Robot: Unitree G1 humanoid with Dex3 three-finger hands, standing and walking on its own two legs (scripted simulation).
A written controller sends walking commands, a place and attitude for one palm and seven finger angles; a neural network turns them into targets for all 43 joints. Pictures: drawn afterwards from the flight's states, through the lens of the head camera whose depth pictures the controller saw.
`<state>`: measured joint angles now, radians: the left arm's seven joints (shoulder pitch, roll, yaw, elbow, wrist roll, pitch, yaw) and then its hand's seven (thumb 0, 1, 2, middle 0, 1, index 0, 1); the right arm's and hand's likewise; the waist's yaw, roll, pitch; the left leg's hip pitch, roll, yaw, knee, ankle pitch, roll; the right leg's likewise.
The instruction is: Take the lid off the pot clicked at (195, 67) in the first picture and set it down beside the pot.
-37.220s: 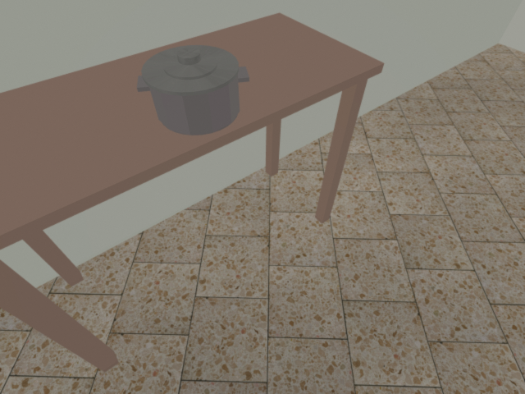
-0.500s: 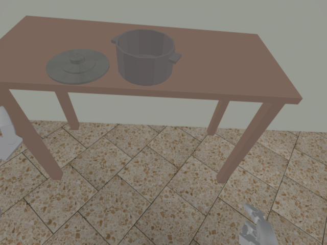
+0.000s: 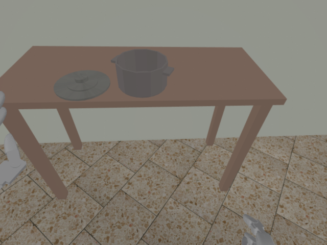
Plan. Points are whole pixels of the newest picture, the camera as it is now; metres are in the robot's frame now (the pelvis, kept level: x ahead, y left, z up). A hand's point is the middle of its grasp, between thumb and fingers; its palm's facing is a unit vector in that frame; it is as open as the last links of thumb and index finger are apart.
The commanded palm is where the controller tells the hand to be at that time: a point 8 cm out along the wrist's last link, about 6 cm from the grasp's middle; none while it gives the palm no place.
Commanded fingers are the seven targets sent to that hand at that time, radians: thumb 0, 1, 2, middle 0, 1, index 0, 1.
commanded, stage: stop stepping back and stand still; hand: left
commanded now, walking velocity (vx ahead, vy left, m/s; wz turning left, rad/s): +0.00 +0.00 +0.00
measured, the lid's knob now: (81, 78) +0.69 +0.32 +0.07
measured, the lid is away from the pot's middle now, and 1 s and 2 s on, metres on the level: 0.24 0.24 0.24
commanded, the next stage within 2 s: let the arm hang, fingers relaxed in 0.66 s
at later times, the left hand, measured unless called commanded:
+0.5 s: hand out of the picture +0.07 +0.19 -0.16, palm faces +0.00 -0.98 -0.18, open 7.4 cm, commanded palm none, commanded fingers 0.00 0.90 0.90 -0.20 -0.30 -0.20 -0.30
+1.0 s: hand out of the picture +0.04 +0.21 -0.16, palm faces +0.06 -0.96 -0.26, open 7.4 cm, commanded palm none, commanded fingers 0.00 0.90 0.90 -0.20 -0.30 -0.20 -0.30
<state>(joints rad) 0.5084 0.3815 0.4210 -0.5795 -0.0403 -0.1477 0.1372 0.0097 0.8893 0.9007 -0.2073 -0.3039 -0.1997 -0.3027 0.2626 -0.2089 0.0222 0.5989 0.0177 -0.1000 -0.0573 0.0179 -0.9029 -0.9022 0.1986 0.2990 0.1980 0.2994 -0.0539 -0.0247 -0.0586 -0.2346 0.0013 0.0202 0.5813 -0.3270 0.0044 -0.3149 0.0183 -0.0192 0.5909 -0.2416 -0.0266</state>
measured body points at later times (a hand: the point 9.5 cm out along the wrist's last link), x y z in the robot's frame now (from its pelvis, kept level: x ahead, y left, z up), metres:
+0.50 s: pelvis -0.01 +0.02 -0.01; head +0.01 +0.02 +0.44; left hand +0.07 +0.24 -0.15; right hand +0.07 -0.25 -0.14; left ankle -0.01 +0.12 -0.73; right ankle +0.03 -0.10 -0.73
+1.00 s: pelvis +0.01 +0.02 +0.01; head +0.04 +0.00 +0.46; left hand +0.04 +0.26 -0.14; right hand +0.02 -0.20 -0.16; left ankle -0.01 +0.12 -0.73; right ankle +0.03 -0.10 -0.73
